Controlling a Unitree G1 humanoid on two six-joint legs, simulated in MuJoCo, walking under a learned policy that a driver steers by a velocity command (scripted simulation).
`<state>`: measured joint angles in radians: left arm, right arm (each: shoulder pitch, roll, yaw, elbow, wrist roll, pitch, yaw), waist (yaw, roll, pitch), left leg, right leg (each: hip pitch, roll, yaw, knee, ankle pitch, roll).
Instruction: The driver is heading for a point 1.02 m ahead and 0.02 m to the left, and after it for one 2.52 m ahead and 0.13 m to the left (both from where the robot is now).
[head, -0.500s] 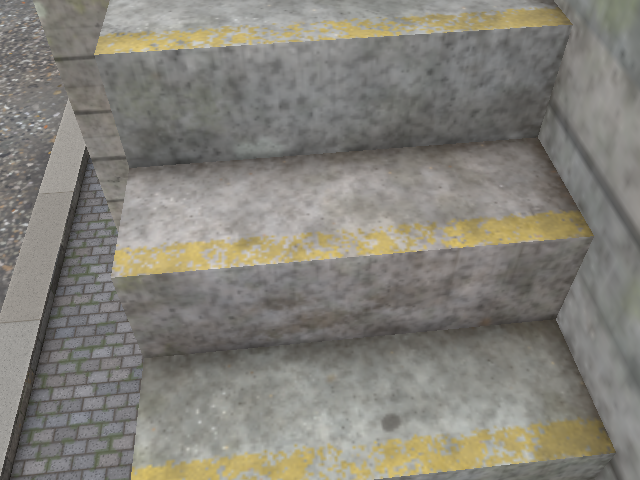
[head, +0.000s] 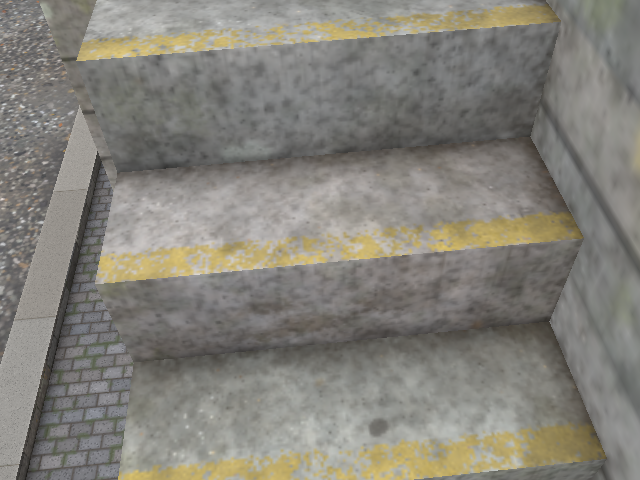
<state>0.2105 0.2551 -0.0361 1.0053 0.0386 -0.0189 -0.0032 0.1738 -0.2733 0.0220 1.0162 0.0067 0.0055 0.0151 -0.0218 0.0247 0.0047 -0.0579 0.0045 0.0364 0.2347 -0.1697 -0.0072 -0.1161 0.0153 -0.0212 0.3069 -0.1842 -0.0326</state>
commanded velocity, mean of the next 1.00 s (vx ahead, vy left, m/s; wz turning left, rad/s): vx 0.35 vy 0.00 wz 0.00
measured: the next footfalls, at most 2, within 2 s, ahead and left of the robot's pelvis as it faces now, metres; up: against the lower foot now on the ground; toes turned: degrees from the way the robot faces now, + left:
right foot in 1.12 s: +0.26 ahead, -0.01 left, +0.21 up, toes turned -9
left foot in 1.58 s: +0.24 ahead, +0.28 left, +0.21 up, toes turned +3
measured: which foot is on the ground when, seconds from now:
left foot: down 0.00-1.00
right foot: down 0.00-0.78, up 0.80-1.00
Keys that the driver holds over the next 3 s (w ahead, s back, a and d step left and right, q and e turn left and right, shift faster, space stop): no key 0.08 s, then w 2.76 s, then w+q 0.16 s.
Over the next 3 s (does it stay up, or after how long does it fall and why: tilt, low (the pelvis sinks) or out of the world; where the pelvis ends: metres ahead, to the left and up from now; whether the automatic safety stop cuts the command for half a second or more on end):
stays up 0.80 -0.08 0.74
